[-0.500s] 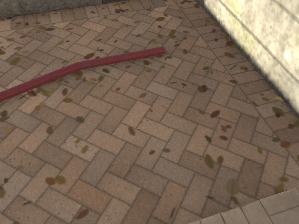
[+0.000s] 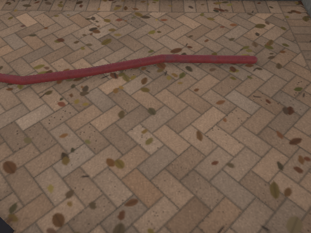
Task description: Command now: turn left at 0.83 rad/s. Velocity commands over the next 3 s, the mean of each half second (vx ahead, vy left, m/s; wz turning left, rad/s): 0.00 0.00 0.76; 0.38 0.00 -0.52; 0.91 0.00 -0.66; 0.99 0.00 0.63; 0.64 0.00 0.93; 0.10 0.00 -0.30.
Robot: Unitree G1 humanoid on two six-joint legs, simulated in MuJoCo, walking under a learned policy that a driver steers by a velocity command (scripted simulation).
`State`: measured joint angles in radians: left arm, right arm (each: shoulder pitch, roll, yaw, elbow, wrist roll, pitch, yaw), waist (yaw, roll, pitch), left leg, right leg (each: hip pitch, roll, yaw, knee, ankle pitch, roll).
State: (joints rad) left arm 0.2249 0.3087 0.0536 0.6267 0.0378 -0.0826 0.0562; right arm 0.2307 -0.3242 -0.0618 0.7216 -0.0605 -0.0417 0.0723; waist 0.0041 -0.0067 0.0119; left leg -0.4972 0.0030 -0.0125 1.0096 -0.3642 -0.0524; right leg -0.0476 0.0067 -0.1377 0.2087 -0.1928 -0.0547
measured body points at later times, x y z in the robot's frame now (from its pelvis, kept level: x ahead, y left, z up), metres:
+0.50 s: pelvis +0.01 +0.10 +0.00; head +0.04 +0.12 +0.44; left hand +0.05 +0.42 -0.09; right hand +0.23 -0.13 -0.10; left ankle -0.02 +0.17 -0.75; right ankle +0.04 -0.05 -0.67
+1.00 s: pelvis +0.15 +0.09 -0.02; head +0.18 +0.08 +0.42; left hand +0.33 +0.34 -0.12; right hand +0.12 -0.19 -0.16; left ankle -0.02 +0.18 -0.75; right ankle +0.31 -0.02 -0.71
